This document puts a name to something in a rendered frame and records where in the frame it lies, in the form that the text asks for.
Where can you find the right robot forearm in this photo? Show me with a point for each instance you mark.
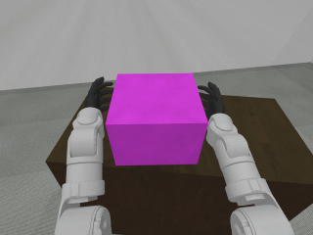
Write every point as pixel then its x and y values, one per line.
pixel 244 185

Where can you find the robot right upper arm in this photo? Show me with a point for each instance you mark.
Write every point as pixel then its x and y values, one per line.
pixel 259 220

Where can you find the left robot hand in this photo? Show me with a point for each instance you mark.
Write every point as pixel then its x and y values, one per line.
pixel 93 100

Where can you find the pedestal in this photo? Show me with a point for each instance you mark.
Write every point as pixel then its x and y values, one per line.
pixel 191 199

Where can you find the robot left upper arm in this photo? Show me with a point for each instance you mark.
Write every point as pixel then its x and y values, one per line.
pixel 90 220

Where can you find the left robot forearm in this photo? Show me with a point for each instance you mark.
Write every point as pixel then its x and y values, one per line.
pixel 85 155

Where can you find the carton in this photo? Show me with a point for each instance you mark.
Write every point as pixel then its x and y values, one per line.
pixel 156 119

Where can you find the right robot hand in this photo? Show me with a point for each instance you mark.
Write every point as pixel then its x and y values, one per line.
pixel 215 105

